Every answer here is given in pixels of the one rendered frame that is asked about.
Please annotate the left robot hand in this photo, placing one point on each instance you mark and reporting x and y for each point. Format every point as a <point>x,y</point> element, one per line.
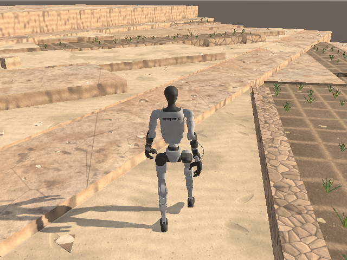
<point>153,151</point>

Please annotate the right robot forearm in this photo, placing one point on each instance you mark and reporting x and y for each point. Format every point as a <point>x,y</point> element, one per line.
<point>194,148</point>

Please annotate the robot head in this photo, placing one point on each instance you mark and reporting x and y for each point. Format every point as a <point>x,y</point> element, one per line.
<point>171,94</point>

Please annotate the right robot upper arm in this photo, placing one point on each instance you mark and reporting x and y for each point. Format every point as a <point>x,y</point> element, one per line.
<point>190,123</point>

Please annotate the left robot forearm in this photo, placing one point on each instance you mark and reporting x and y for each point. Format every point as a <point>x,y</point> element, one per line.
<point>149,142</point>

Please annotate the right robot hand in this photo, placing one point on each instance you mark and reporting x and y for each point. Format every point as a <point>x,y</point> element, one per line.
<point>199,167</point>

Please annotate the right robot thigh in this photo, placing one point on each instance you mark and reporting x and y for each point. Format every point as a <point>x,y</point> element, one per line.
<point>186,157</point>

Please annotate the left robot upper arm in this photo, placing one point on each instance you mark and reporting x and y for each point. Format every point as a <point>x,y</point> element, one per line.
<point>153,123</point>

